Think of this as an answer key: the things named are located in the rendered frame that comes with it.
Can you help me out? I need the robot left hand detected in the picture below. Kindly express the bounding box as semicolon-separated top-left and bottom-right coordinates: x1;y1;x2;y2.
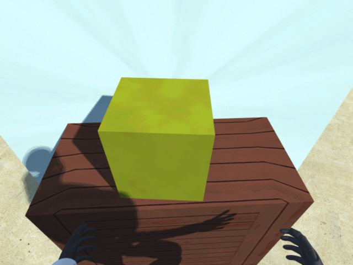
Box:
59;223;96;263

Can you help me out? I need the pedestal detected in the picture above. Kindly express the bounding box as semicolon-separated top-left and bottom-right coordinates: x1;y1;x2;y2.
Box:
25;117;314;265

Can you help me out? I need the robot right hand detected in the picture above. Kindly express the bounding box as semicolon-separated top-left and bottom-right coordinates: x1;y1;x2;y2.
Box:
280;228;324;265

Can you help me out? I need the carton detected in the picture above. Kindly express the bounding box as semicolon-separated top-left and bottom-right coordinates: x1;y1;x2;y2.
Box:
98;77;215;201

